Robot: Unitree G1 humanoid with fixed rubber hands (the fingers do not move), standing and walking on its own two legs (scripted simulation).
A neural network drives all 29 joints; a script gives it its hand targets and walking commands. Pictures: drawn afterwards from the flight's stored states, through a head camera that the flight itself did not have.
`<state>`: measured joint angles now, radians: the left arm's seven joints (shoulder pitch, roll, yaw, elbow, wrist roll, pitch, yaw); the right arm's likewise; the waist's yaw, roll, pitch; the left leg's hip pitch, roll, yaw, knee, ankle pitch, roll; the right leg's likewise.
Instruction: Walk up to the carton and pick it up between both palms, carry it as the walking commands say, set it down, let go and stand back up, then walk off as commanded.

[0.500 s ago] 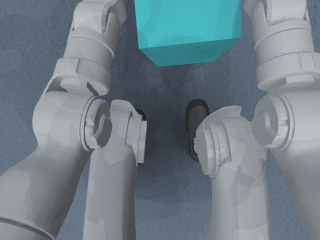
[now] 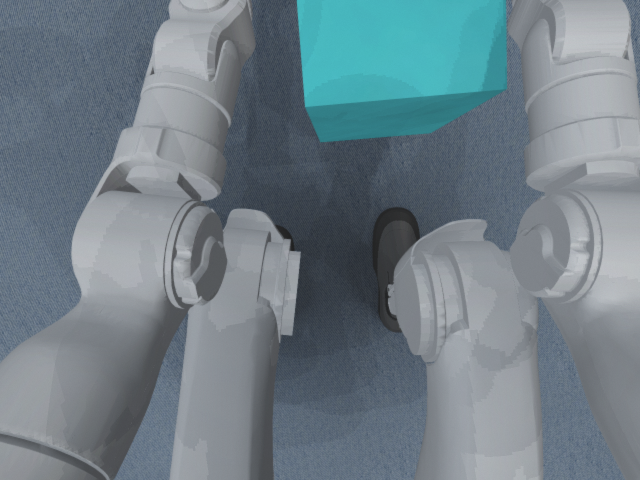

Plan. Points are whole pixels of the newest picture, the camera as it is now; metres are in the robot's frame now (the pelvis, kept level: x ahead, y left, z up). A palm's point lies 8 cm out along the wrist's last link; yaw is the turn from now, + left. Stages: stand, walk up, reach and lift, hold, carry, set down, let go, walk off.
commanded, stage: set down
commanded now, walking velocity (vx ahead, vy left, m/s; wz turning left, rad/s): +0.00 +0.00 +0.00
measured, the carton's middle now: (380, 18) +0.52 -0.04 -0.24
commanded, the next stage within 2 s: none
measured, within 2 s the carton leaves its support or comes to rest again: rests again in 1.14 s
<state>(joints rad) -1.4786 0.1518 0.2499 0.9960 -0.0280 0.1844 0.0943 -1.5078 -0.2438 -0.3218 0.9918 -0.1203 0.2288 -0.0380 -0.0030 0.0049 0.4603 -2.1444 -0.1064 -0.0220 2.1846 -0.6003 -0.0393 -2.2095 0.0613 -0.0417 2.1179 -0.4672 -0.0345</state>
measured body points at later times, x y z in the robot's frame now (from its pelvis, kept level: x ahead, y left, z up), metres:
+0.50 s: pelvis +0.00 +0.00 +0.00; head +0.37 +0.00 +0.24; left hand +0.56 +0.10 -0.18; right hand +0.57 -0.15 -0.17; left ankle +0.11 +0.12 -0.35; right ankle +0.14 -0.10 -0.35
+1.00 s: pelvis +0.00 +0.00 +0.00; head +0.38 +0.00 +0.24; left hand +0.56 +0.11 -0.18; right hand +0.57 -0.15 -0.17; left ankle +0.11 +0.12 -0.35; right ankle +0.14 -0.10 -0.35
